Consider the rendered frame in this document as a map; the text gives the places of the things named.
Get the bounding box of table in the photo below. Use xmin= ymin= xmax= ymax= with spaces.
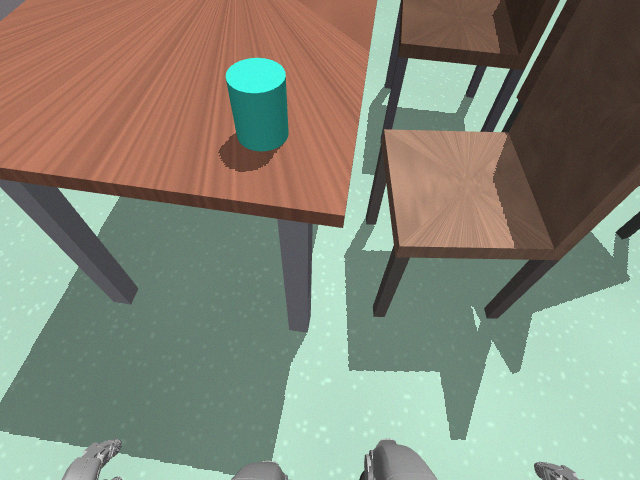
xmin=0 ymin=0 xmax=377 ymax=333

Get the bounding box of chair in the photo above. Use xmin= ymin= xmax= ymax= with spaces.
xmin=502 ymin=0 xmax=640 ymax=239
xmin=366 ymin=0 xmax=640 ymax=319
xmin=380 ymin=0 xmax=560 ymax=143

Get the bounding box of can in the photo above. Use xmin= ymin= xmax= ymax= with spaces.
xmin=226 ymin=58 xmax=289 ymax=151

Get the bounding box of right robot hand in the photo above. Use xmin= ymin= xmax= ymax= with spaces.
xmin=534 ymin=462 xmax=584 ymax=480

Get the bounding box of left robot hand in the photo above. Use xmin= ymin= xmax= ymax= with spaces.
xmin=62 ymin=439 xmax=123 ymax=480

